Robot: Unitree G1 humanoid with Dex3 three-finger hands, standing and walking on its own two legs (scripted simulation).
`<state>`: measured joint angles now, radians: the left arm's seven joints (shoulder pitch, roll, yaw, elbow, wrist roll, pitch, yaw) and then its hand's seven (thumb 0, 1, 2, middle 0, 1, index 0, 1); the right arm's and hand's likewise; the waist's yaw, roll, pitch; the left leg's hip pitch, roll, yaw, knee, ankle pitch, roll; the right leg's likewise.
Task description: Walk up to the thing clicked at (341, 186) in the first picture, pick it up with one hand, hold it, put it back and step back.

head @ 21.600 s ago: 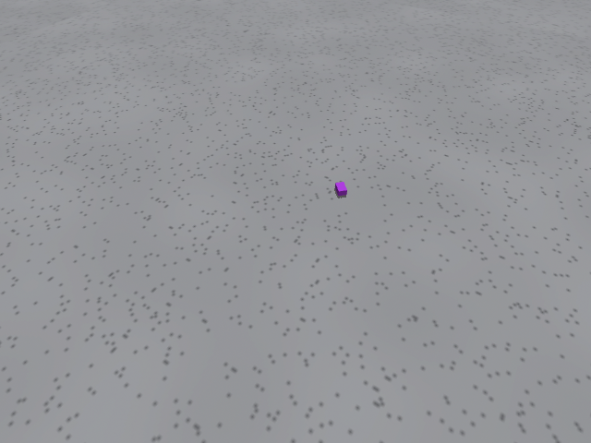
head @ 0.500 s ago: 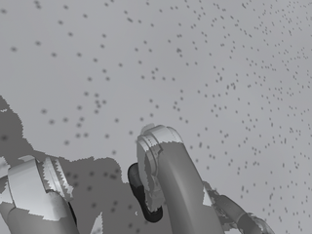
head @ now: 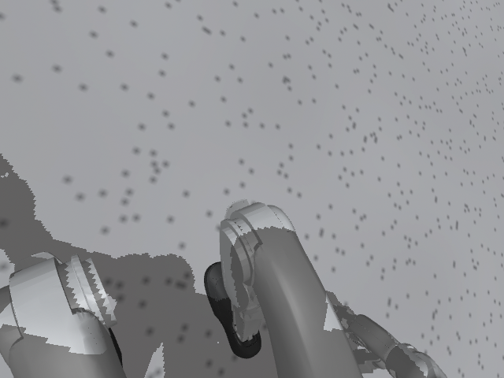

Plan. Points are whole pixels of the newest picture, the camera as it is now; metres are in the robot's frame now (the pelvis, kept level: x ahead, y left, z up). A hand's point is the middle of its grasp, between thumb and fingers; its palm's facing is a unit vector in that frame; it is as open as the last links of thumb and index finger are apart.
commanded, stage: close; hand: left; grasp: from above
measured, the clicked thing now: out of the picture +0.42 +0.33 -0.28
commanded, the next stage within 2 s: settle in 1.74 s
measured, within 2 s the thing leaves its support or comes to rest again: neither
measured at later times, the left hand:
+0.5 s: hand out of the picture +0.40 +0.32 -0.25, palm faces -0.43 -0.11 -0.90, open 11.2 cm
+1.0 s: hand out of the picture +0.40 +0.32 -0.25, palm faces -0.42 -0.10 -0.90, open 8.8 cm
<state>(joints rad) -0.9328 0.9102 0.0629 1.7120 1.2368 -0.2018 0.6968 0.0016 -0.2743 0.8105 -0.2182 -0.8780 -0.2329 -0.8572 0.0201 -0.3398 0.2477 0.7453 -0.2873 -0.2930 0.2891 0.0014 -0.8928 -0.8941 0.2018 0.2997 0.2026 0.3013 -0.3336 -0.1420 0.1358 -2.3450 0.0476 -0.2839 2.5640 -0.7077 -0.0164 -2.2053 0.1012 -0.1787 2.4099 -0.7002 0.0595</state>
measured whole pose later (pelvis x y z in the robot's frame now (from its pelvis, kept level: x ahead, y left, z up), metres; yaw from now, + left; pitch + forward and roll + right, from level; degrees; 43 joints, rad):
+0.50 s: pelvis +0.00 +0.00 +0.00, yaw +0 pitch +25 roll -14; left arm -0.90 0.91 0.05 1.69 1.26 -0.24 0.72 0.00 -0.02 0.62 -0.41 -0.71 -0.43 -0.68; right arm 0.02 -0.33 0.27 0.74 -0.30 -0.28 0.28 0.00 -0.89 -0.89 0.20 0.30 0.20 0.30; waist -0.33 -0.15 0.15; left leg -2.33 0.05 -0.29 2.56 -0.71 -0.02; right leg -2.19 0.11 -0.18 2.40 -0.69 0.06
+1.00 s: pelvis +0.00 +0.00 +0.00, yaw -1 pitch +24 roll -14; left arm -0.89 0.92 0.04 1.67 1.27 -0.26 0.72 0.00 0.28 0.40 -0.64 -0.50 -0.68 -0.46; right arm 0.02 -0.33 0.29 0.73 -0.31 -0.27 0.27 0.00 -0.89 -0.89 0.20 0.30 0.20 0.30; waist -0.33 -0.16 0.16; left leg -2.32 0.05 -0.30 2.56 -0.71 -0.02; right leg -2.18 0.11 -0.19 2.40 -0.69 0.06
